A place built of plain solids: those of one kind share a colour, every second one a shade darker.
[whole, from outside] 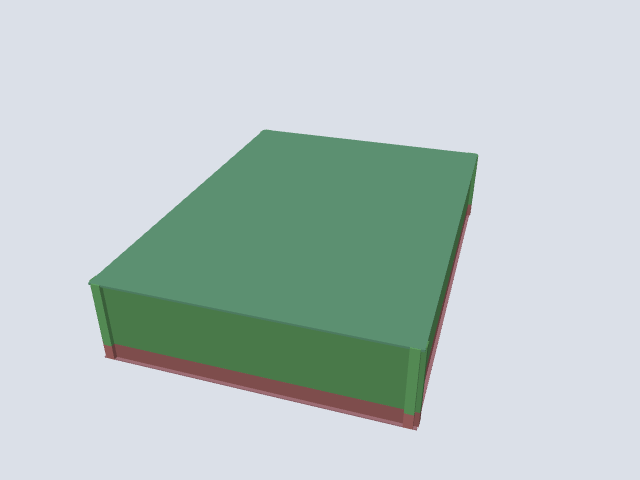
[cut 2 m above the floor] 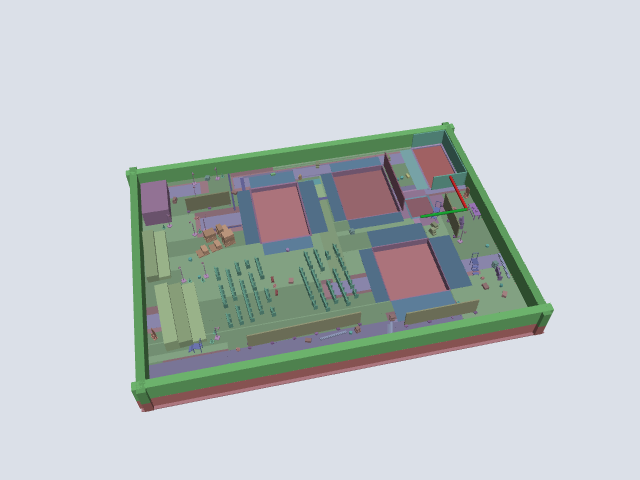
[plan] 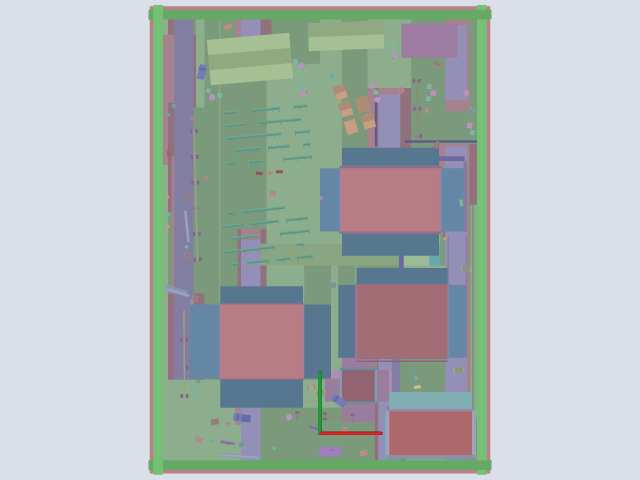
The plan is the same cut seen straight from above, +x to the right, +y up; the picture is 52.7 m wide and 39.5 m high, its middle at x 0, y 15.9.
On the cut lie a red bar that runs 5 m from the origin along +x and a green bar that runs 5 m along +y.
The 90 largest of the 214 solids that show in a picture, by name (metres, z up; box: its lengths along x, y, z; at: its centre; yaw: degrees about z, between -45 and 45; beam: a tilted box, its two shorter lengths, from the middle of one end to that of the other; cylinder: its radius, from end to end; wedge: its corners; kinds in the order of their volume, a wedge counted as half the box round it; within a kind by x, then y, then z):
{
 "wall_1": {"box": [0.8, 38.66, 6.4], "at": [-13.32, 15.91, 3.2]},
 "wall_2": {"box": [28.24, 0.8, 6.4], "at": [0.0, -2.62, 3.2]},
 "wall_3": {"box": [28.24, 0.8, 6.4], "at": [0.0, 34.44, 3.2]},
 "wall_4": {"box": [0.8, 38.66, 6.4], "at": [13.32, 15.91, 3.2]},
 "floor_ground_1": {"box": [0.42, 17.7, 1.5], "at": [-12.71, 13.25, -0.75]},
 "floor_ground_2": {"box": [4.72, 2.3, 1.5], "at": [-10.56, 3.25, -0.75]},
 "floor_ground_3": {"box": [5.92, 1.4, 1.5], "at": [-9.96, 1.4, -0.75]},
 "floor_ground_4": {"box": [0.9, 15.3, 1.5], "at": [-9.95, 19.15, -0.75]},
 "floor_ground_5": {"box": [0.7, 7.24, 1.5], "at": [-9.85, 30.42, -0.75]},
 "floor_ground_6": {"box": [6.42, 2.92, 1.5], "at": [-9.71, -0.76, -0.75]},
 "floor_ground_7": {"box": [1.2, 23.44, 1.5], "at": [-8.9, 22.32, -0.75]},
 "floor_ground_8": {"box": [0.1, 23.34, 1.5], "at": [-8.25, 22.37, -0.75]},
 "floor_ground_9": {"box": [1.2, 3.64, 1.5], "at": [-7.6, 32.22, -0.75]},
 "floor_ground_10": {"box": [1.4, 18.3, 1.5], "at": [-7.5, 21.25, -0.75]},
 "floor_ground_11": {"box": [2.4, 13.6, 1.5], "at": [-5.6, 23.6, -0.75]},
 "floor_ground_12": {"box": [3.0, 1.7, 1.5], "at": [-2.9, 12.95, -0.75]},
 "floor_ground_13": {"box": [4.4, 13.8, 1.5], "at": [-2.2, 23.5, -0.75]},
 "floor_ground_14": {"box": [4.0, 3.64, 1.5], "at": [-2.0, 32.22, -0.75]},
 "floor_ground_15": {"box": [6.7, 1.2, 1.5], "at": [-1.55, 1.5, -0.75]},
 "floor_ground_16": {"box": [6.2, 0.8, 1.5], "at": [-1.3, 16.0, -0.75]},
 "floor_ground_17": {"box": [1.8, 1.8, 1.5], "at": [-0.5, 3.5, -0.75]},
 "floor_ground_18": {"box": [9.4, 3.12, 1.5], "at": [-0.2, -0.66, -0.75]},
 "floor_ground_19": {"box": [2.2, 3.2, 1.5], "at": [-0.2, 12.2, -0.75]},
 "floor_ground_20": {"box": [1.6, 12.24, 1.5], "at": [0.8, 27.92, -0.75]},
 "floor_ground_21": {"box": [0.6, 7.6, 1.5], "at": [1.2, 10.0, -0.75]},
 "floor_ground_22": {"box": [0.2, 12.04, 1.5], "at": [1.7, 28.02, -0.75]},
 "floor_ground_23": {"box": [1.4, 1.6, 1.5], "at": [2.2, 13.0, -0.75]},
 "floor_ground_24": {"box": [2.1, 10.54, 1.5], "at": [2.85, 28.77, -0.75]},
 "floor_ground_25": {"box": [3.6, 5.64, 1.5], "at": [5.7, 31.22, -0.75]},
 "floor_ground_26": {"box": [3.7, 2.7, 1.5], "at": [8.45, 4.75, -0.75]},
 "floor_ground_27": {"box": [2.8, 7.54, 1.5], "at": [8.9, 30.27, -0.75]},
 "floor_ground_28": {"box": [5.42, 2.4, 1.5], "at": [10.21, 25.3, -0.75]},
 "floor_ground_29": {"box": [0.2, 16.8, 1.5], "at": [12.6, 10.4, -0.75]},
 "floor_ground_30": {"box": [0.62, 7.54, 1.5], "at": [12.61, 30.27, -0.75]},
 "floor_ground_31": {"box": [0.22, 17.5, 1.5], "at": [12.81, 10.05, -0.75]},
 "ceil_hall_1": {"box": [28.04, 38.46, 0.2], "at": [0.0, 15.91, 6.3]},
 "floor_apron_bay_1": {"box": [2.4, 6.1, 1.5], "at": [-9.5, 7.55, -0.75]},
 "floor_apron_bay_2": {"box": [6.8, 2.3, 1.5], "at": [-4.8, 3.25, -0.75]},
 "floor_apron_bay_3": {"box": [6.8, 1.4, 1.5], "at": [-4.8, 11.4, -0.75]},
 "floor_apron_bay_4": {"box": [2.2, 6.1, 1.5], "at": [-0.2, 7.55, -0.75]},
 "floor_apron_bay_5": {"box": [1.6, 5.2, 1.5], "at": [0.8, 19.2, -0.75]},
 "floor_apron_bay_6": {"box": [1.4, 6.0, 1.5], "at": [2.2, 9.2, -0.75]},
 "floor_apron_bay_7": {"box": [8.0, 1.8, 1.5], "at": [5.8, 15.5, -0.75]},
 "floor_apron_bay_8": {"box": [8.0, 1.5, 1.5], "at": [5.8, 22.75, -0.75]},
 "floor_apron_bay_9": {"box": [7.5, 1.3, 1.5], "at": [6.75, 12.95, -0.75]},
 "floor_apron_bay_10": {"box": [1.8, 5.2, 1.5], "at": [10.9, 19.2, -0.75]},
 "floor_apron_bay_11": {"box": [1.4, 6.0, 1.5], "at": [11.3, 9.2, -0.75]},
 "wall_foot_1": {"box": [0.8, 38.66, 1.5], "at": [-13.32, 15.91, -0.75]},
 "wall_foot_2": {"box": [28.24, 0.8, 1.5], "at": [0.0, -2.62, -0.75]},
 "wall_foot_3": {"box": [28.24, 0.8, 1.5], "at": [0.0, 34.44, -0.75]},
 "wall_foot_4": {"box": [0.8, 38.66, 1.5], "at": [13.32, 15.91, -0.75]},
 "floor_aisle_1": {"box": [1.3, 6.5, 1.5], "at": [-11.35, 7.75, -0.75]},
 "floor_aisle_2": {"box": [1.6, 7.7, 1.5], "at": [-11.2, 14.85, -0.75]},
 "floor_aisle_3": {"box": [1.6, 3.6, 1.5], "at": [-11.2, 20.5, -0.75]},
 "floor_aisle_4": {"box": [1.6, 4.7, 1.5], "at": [-11.2, 24.65, -0.75]},
 "floor_aisle_5": {"box": [1.6, 5.6, 1.5], "at": [-11.2, 29.8, -0.75]},
 "floor_aisle_6": {"box": [1.6, 1.44, 1.5], "at": [-11.2, 33.32, -0.75]},
 "floor_aisle_7": {"box": [1.6, 3.22, 1.5], "at": [-5.7, -0.61, -0.75]},
 "floor_aisle_8": {"box": [1.6, 3.8, 1.5], "at": [-5.7, 14.0, -0.75]},
 "floor_aisle_9": {"box": [1.6, 3.14, 1.5], "at": [-5.7, 32.47, -0.75]},
 "floor_aisle_10": {"box": [0.7, 4.2, 1.5], "at": [5.15, 0.1, -0.75]},
 "floor_aisle_11": {"box": [1.8, 4.4, 1.5], "at": [5.7, 25.7, -0.75]},
 "floor_aisle_12": {"box": [1.8, 2.7, 1.5], "at": [11.2, 4.75, -0.75]},
 "floor_aisle_13": {"box": [1.8, 6.2, 1.5], "at": [11.2, 30.5, -0.75]},
 "floor_aisle_14": {"box": [1.4, 4.0, 1.5], "at": [11.3, 14.2, -0.75]},
 "floor_base_1": {"box": [28.04, 38.46, 0.1], "at": [0.0, 15.91, -1.55]},
 "floor_void_bay_1": {"box": [6.8, 6.1, 0.7], "at": [-4.8, 7.55, -1.15]},
 "floor_void_bay_2": {"box": [8.0, 5.2, 0.92], "at": [5.8, 19.2, -1.04]},
 "floor_void_bay_3": {"box": [7.5, 6.0, 0.74], "at": [6.75, 9.2, -1.13]},
 "wall_booth_1": {"box": [4.6, 2.8, 2.7], "at": [9.01, 32.3, 1.35]},
 "wall_bank_1": {"box": [6.8, 1.25, 1.38], "at": [-5.87, 32.04, 0.69], "yaw": 5.0},
 "wall_bank_2": {"box": [6.8, 1.25, 0.92], "at": [-5.77, 30.79, 0.46], "yaw": 5.0},
 "wall_bank_3": {"box": [6.8, 1.25, 0.46], "at": [-5.66, 29.55, 0.23], "yaw": 5.0},
 "wall_bank_4": {"box": [6.2, 1.15, 0.92], "at": [2.11, 33.28, 0.46], "yaw": 2.3},
 "wall_bank_5": {"box": [6.2, 1.15, 0.46], "at": [2.16, 32.13, 0.23], "yaw": 2.3},
 "floor_under_aisle_1": {"box": [0.42, 5.1, 1.5], "at": [-12.71, 24.65, -0.75]},
 "floor_under_aisle_2": {"box": [0.92, 5.6, 1.5], "at": [-12.46, 30.0, -0.75]},
 "floor_under_aisle_3": {"box": [0.5, 7.1, 1.5], "at": [-12.25, 7.95, -0.75]},
 "floor_under_aisle_4": {"box": [0.5, 4.4, 1.5], "at": [-12.25, 25.0, -0.75]},
 "floor_under_aisle_5": {"box": [0.9, 3.14, 1.5], "at": [-4.45, 32.47, -0.75]},
 "floor_under_aisle_6": {"box": [0.6, 4.8, 1.5], "at": [4.2, 26.0, -0.75]},
 "floor_under_aisle_7": {"box": [0.62, 5.0, 1.5], "at": [12.61, 21.3, -0.75]},
 "floor_void_pit_1": {"box": [6.8, 3.6, 1.32], "at": [9.1, 0.0, -0.84]},
 "floor_aisle_cross_1": {"box": [6.7, 1.0, 1.5], "at": [-1.55, 15.1, -0.75]},
 "floor_aisle_cross_2": {"box": [11.4, 0.8, 1.5], "at": [0.8, 14.2, -0.75]},
 "floor_apron_pit_1": {"box": [6.8, 1.4, 1.5], "at": [9.1, 2.7, -0.75]},
 "floor_apron_patch_1": {"box": [1.2, 1.9, 1.5], "at": [1.0, 3.55, -0.75]},
 "floor_apron_patch_2": {"box": [2.7, 1.5, 1.5], "at": [3.15, 1.65, -0.75]},
 "floor_apron_patch_3": {"box": [1.0, 2.6, 1.5], "at": [5.2, 3.9, -0.75]},
 "floor_fixed_patch_1": {"box": [2.7, 2.6, 1.5], "at": [3.15, 3.9, -0.75]}
}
